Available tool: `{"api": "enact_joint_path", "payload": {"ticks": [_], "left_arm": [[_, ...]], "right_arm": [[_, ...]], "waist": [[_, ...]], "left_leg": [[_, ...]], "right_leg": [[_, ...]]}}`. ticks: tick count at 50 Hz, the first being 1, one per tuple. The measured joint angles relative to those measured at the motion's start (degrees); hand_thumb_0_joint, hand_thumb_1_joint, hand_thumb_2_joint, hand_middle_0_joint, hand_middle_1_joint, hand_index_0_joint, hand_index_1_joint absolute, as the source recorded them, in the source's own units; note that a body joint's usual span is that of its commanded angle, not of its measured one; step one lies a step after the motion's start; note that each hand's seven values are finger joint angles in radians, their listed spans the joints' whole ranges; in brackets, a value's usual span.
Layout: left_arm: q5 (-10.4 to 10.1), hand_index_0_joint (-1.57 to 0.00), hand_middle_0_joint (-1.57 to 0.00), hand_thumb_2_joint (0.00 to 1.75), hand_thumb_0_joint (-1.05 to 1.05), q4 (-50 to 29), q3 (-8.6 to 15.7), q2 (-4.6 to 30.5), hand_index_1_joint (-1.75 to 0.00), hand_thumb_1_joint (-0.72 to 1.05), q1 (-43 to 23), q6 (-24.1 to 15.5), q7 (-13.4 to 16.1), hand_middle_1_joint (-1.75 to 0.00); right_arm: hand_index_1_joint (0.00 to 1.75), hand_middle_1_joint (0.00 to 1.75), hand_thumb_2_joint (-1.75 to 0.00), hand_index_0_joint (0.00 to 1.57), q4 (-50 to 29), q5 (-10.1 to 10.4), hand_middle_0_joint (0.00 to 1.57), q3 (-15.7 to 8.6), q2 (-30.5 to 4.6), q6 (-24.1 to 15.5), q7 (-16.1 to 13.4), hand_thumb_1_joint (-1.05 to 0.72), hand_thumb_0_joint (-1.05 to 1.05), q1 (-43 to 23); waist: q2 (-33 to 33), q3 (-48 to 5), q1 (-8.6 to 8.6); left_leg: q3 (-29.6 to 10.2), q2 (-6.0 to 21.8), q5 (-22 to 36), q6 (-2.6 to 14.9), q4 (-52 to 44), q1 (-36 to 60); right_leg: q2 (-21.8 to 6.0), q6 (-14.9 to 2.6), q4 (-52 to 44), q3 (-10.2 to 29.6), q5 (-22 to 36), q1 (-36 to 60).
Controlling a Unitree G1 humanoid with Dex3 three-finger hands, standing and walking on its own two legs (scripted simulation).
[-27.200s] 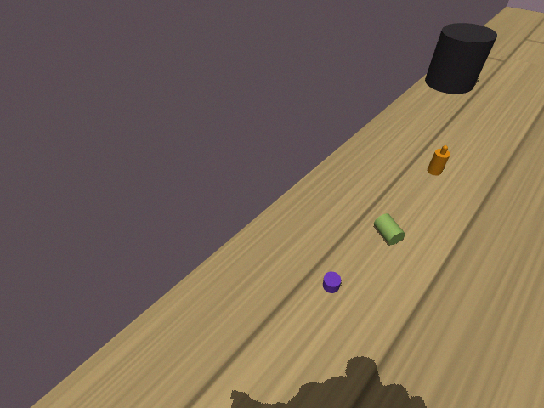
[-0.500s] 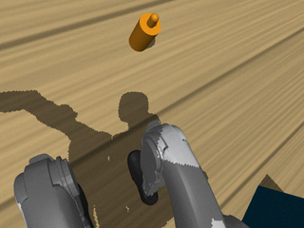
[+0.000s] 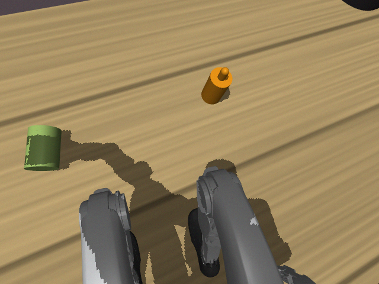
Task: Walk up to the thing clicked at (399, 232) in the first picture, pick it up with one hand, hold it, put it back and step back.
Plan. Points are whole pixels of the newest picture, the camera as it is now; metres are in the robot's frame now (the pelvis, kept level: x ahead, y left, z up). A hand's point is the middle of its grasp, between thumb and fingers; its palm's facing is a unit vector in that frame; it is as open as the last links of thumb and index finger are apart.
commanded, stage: go down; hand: left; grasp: from above
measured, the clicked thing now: (43, 148) +0.48 +0.35 -0.33
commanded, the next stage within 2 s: none
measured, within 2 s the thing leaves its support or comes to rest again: neither
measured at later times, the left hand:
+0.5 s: hand out of the picture +0.44 +0.40 +0.03, palm faces +0.08 -0.41 -0.91, open 13.8 cm
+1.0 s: hand out of the picture +0.44 +0.39 +0.07, palm faces +0.05 -0.41 -0.91, open 14.0 cm
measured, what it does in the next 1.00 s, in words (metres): rises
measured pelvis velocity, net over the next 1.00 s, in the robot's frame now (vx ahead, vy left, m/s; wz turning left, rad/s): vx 0.00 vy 0.00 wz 0.03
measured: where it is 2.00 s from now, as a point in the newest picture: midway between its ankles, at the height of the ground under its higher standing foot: (170, 266)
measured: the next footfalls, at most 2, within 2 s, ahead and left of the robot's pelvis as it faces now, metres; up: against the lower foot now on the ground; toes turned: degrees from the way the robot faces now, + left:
none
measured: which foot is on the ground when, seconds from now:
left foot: down 0.00-1.00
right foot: down 0.00-1.00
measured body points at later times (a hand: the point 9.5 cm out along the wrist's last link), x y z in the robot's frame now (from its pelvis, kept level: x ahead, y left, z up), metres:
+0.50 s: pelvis +0.00 +0.00 +0.07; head +0.21 +0.04 +0.46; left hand +0.44 +0.41 +0.08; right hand +0.03 -0.27 -0.05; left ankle +0.07 +0.13 -0.34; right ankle +0.10 -0.11 -0.34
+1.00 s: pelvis +0.00 +0.00 +0.11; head +0.21 +0.04 +0.51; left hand +0.44 +0.41 +0.12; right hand +0.05 -0.27 +0.00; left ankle +0.07 +0.13 -0.34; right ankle +0.10 -0.11 -0.34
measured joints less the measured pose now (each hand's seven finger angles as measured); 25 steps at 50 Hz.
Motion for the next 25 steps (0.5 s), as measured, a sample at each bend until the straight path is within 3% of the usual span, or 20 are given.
{"api": "enact_joint_path", "payload": {"ticks": [4,8,19,25], "left_arm": [[1.9,-0.10,-0.11,0.97,0.00,-0.5,-1.8,-0.5,-1.09,-0.46,-0.5,0.2,-1.1,-1.07],[1.9,-0.09,-0.10,0.97,0.00,0.9,-2.8,-1.2,-1.08,-0.47,-1.4,0.4,-1.6,-1.07],[2.3,-0.10,-0.11,0.97,0.00,4.9,-0.1,-2.0,-1.08,-0.48,-2.4,1.1,1.1,-1.06],[2.5,-0.11,-0.12,0.96,0.00,4.0,0.0,-1.7,-1.07,-0.48,-1.9,1.4,0.9,-1.05]], "right_arm": [[0.29,0.30,-0.90,0.20,1.0,0.2,0.20,-1.4,-0.4,-0.6,-1.4,-0.92,0.00,0.1],[0.29,0.30,-0.90,0.20,1.8,0.7,0.19,-2.1,-0.4,-1.3,-2.8,-0.92,0.00,0.5],[0.29,0.30,-0.90,0.20,1.6,1.1,0.20,-2.0,1.0,-2.6,-5.1,-0.92,0.00,2.1],[0.29,0.30,-0.90,0.20,2.1,1.1,0.20,-2.5,1.4,-3.1,-6.1,-0.92,0.00,1.6]], "waist": [[0.2,-0.8,-0.04],[0.7,-1.6,0.03],[0.5,-3.1,-0.82],[0.4,-2.5,-0.79]], "left_leg": [[0.6,-0.1,0.4,0.03,-1.6,1.5],[1.3,0.0,0.6,0.19,-4.0,3.6],[2.5,0.7,1.6,0.13,-10.8,9.0],[2.5,0.9,2.4,0.01,-13.3,11.2]], "right_leg": [[-0.2,-0.01,-1.3,0.5,0.0,1.5],[0.0,0.13,-3.3,1.2,0.2,3.2],[0.7,0.08,-9.4,2.2,1.3,7.8],[0.9,0.02,-12.0,2.2,2.2,10.0]]}}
